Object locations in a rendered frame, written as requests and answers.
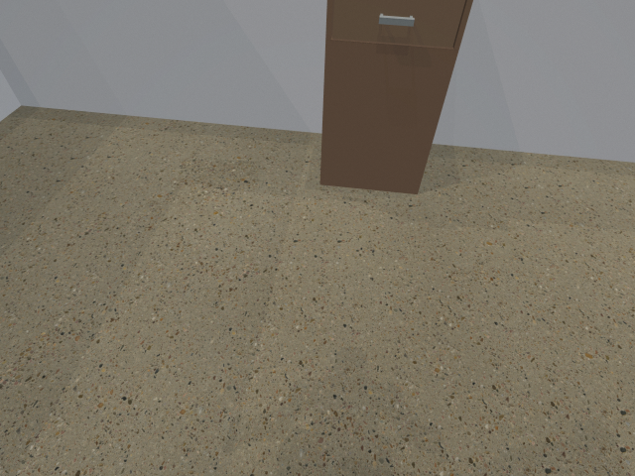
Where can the handle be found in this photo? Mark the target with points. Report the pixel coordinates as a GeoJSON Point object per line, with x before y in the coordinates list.
{"type": "Point", "coordinates": [399, 21]}

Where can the drawer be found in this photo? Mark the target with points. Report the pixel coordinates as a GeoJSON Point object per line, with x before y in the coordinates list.
{"type": "Point", "coordinates": [436, 21]}

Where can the cabinet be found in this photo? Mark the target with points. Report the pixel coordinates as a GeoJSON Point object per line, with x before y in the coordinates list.
{"type": "Point", "coordinates": [382, 103]}

